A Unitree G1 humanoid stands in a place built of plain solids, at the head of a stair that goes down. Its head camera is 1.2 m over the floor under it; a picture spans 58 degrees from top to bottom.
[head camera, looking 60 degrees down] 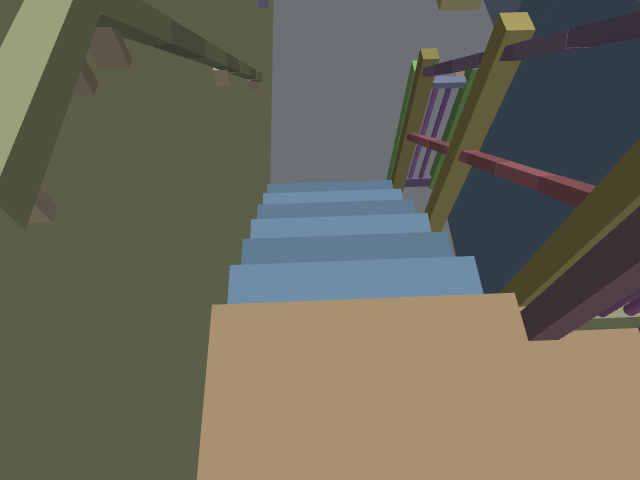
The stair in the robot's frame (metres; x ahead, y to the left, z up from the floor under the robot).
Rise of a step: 0.21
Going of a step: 0.24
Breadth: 0.90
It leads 2 degrees to the left of straight ahead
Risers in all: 7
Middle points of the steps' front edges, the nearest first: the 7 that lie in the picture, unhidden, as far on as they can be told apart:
0.49 -0.13 0.00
0.73 -0.12 -0.21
0.97 -0.11 -0.43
1.20 -0.10 -0.64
1.44 -0.09 -0.86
1.68 -0.08 -1.07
1.91 -0.07 -1.28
